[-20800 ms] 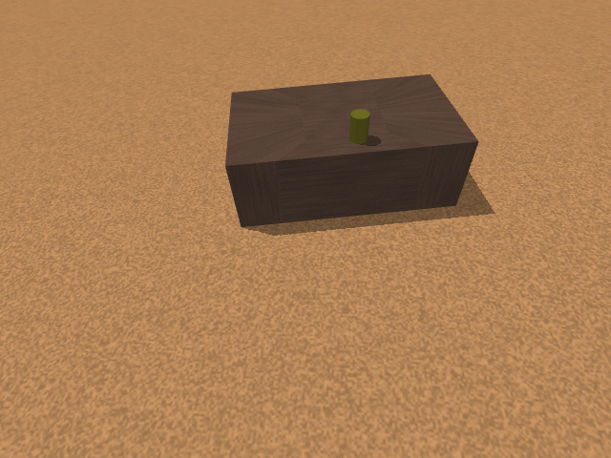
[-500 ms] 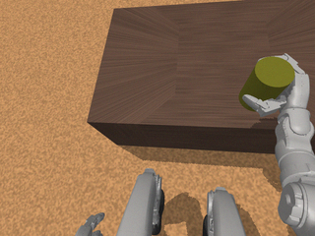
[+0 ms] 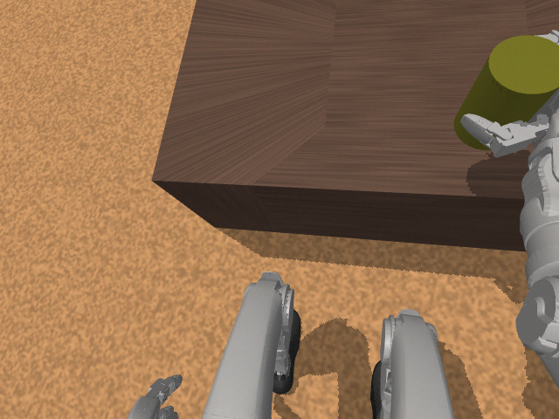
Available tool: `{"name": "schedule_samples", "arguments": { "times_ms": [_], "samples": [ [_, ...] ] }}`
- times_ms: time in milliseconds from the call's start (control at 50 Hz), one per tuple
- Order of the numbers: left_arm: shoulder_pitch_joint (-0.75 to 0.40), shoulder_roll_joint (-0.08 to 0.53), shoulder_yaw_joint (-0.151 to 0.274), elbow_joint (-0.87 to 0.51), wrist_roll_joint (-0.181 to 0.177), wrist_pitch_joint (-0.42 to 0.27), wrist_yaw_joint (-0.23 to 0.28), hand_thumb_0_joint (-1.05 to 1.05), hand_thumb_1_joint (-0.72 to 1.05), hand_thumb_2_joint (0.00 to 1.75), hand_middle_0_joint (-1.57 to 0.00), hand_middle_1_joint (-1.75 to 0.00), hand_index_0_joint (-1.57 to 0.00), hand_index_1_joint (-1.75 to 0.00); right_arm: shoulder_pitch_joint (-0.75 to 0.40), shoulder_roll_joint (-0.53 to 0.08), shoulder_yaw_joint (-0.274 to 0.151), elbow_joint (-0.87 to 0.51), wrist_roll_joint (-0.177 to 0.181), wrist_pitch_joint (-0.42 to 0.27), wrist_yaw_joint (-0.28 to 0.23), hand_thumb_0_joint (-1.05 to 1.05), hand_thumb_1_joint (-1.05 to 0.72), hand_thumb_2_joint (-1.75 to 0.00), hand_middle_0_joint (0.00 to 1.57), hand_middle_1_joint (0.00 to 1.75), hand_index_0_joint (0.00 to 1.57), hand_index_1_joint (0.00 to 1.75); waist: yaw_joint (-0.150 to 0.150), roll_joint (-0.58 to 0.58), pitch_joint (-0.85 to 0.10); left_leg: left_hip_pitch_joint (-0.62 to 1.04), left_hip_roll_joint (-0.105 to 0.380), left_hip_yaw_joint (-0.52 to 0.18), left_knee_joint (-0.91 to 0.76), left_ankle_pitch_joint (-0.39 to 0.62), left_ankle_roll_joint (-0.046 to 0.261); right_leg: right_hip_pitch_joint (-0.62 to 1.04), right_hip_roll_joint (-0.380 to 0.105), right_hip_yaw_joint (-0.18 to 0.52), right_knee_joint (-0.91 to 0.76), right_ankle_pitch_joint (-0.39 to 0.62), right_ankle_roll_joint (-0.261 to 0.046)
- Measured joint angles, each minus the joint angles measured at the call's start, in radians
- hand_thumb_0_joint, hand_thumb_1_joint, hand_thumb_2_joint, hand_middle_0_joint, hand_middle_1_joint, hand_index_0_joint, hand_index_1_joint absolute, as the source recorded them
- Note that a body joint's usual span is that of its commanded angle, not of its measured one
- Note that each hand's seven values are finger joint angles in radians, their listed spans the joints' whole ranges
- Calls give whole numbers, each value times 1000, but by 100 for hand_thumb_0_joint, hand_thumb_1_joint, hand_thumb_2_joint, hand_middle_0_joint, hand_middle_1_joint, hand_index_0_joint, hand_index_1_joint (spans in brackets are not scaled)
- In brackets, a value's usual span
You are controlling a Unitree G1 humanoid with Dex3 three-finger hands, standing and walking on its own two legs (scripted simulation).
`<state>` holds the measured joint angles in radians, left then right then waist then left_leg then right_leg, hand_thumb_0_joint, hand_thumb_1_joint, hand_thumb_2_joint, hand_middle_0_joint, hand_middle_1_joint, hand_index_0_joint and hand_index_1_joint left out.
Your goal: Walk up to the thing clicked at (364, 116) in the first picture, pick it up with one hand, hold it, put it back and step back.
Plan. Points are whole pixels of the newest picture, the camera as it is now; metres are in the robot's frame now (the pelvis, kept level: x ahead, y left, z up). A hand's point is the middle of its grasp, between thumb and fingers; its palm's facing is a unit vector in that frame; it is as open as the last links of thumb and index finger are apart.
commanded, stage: lower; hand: right
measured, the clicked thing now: (503, 98) +0.54 -0.15 +0.02
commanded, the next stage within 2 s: loosen in 1.30 s
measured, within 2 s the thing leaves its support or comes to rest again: rests again in 1.14 s
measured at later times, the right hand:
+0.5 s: hand (483, 126) +0.55 -0.16 -0.06, palm faces +0.04 +1.00 -0.02, open 10.6 cm
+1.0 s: hand (472, 137) +0.56 -0.15 -0.10, palm faces +0.03 +1.00 -0.04, open 10.6 cm
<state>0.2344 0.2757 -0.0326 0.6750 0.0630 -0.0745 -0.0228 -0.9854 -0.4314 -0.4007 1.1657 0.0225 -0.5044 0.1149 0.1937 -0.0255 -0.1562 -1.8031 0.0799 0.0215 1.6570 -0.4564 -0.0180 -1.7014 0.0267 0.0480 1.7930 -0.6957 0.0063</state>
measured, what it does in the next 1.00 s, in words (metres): lowers itself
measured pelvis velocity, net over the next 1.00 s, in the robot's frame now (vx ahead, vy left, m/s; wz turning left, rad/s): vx -0.02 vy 0.00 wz -0.01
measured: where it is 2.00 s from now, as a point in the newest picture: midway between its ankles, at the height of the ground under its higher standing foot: (331, 393)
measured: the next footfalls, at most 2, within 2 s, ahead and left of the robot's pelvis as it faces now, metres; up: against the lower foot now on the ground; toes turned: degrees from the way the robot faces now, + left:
none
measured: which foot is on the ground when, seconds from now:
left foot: down 0.00-1.00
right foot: down 0.00-1.00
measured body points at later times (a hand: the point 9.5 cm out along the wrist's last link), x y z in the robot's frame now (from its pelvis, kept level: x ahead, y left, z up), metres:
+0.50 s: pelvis -0.01 +0.00 -0.05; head +0.23 -0.02 +0.33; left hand +0.04 +0.28 -0.17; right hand +0.54 -0.21 -0.05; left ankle +0.12 +0.14 -0.49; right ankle +0.05 -0.12 -0.49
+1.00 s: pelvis -0.02 +0.00 -0.09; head +0.23 -0.03 +0.29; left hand +0.02 +0.27 -0.20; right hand +0.55 -0.21 -0.09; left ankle +0.12 +0.14 -0.49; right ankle +0.05 -0.12 -0.49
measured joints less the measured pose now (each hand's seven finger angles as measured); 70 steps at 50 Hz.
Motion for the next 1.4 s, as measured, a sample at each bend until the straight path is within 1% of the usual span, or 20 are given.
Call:
{"name": "schedule_samples", "arguments": {
  "times_ms": [160, 220, 260, 300, 400, 500, 660, 880, 1020, 1120, 1220, 1400],
  "samples": [
    [7, -4, -10, -3, -2, 5, 3, 0, 90, 91, -21, -30, -21, -30, -28, -19, -4, -1, -7, 22, -7, -1, 49, -113, 68, 100, 70, 101, 6, -4, 11, -42, 1, 0, 27, 3, -2, -44, 1, 2, 33, -1, -2],
    [10, -2, -14, -1, -1, 2, 3, 0, 90, 91, -21, -30, -21, -30, -45, -25, 1, 33, -4, 13, -6, -1, 49, -113, 68, 100, 70, 101, 10, -2, 6, -59, 1, 0, 36, 1, -2, -61, 2, 3, 43, -3, -2],
    [12, 1, -18, 0, 2, 0, 2, 0, 90, 91, -21, -30, -21, -30, -49, -30, 1, 51, -8, 8, -2, -1, 49, -113, 68, 100, 70, 101, 14, -1, 0, -76, 2, 0, 47, -1, -1, -77, 3, 3, 54, -7, -1],
    [15, 6, -18, -5, 5, 0, 0, 0, 90, 91, -21, -30, -21, -30, -44, -34, 0, 51, -15, 2, 3, -1, 49, -113, 68, 100, 70, 101, 19, -2, -4, -95, 3, 0, 64, -6, -1, -96, 4, 5, 72, -13, -1],
    [12, 20, -18, -14, 10, 1, -5, 0, 90, 91, -21, -30, -21, -31, -40, -33, -14, 32, -10, -16, 6, -1, 49, -113, 68, 100, 70, 101, 26, -3, 12, -140, 9, -2, 117, -19, -3, -141, 12, 6, 127, -28, -1],
    [2, 24, -15, -18, 14, 12, -9, 0, 89, 91, -21, -30, -20, -31, -48, -32, -6, 4, -20, -16, -1, -1, 49, -113, 68, 100, 70, 101, 25, -3, 31, -182, 16, -7, 160, -23, -5, -184, 19, 5, 171, -33, -2],
    [-11, 27, -18, -16, 13, 27, -13, 0, 89, 91, -21, -30, -20, -31, -84, -34, 3, 16, -24, 3, -12, -1, 49, -113, 68, 100, 70, 102, 27, -8, 43, -226, 21, -11, 205, -22, -7, -228, 26, 4, 219, -34, -3],
    [-1, 31, -33, -28, 14, 43, -19, 0, 90, 91, -21, -30, -21, -31, -118, -58, -2, 45, -41, 3, -22, -1, 49, -113, 68, 101, 70, 102, 43, -3, 45, -281, 22, -15, 250, -15, -8, -283, 29, 3, 271, -32, -4],
    [7, 31, -41, -32, 17, 47, -22, 0, 89, 91, -21, -30, -21, -31, -114, -63, 12, 24, -47, 12, -26, -1, 49, -113, 68, 101, 70, 102, 47, 2, 53, -303, 25, -15, 267, -15, -10, -309, 33, 6, 292, -34, -5],
    [7, 34, -43, -28, 18, 48, -21, 0, 89, 91, -21, -30, -20, -31, -114, -54, 20, 8, -40, 17, -38, -1, 49, -113, 68, 101, 70, 102, 47, 3, 61, -307, 27, -15, 279, -22, -13, -316, 36, 6, 307, -40, -7],
    [5, 37, -41, -32, 21, 55, -25, 0, 88, 91, -21, -30, -20, -31, -117, -52, 22, 2, -47, 16, -49, -1, 49, -113, 68, 101, 70, 102, 50, -1, 66, -313, 29, -14, 288, -25, -17, -324, 38, 8, 319, -44, -10],
    [3, 37, -50, -45, 23, 73, -33, 0, 88, 92, -21, -30, -20, -31, -133, -58, 24, 2, -55, 15, -62, -1, 49, -113, 68, 101, 70, 102, 54, 1, 71, -323, 32, -14, 301, -25, -17, -337, 42, 10, 334, -43, -10]
  ]
}}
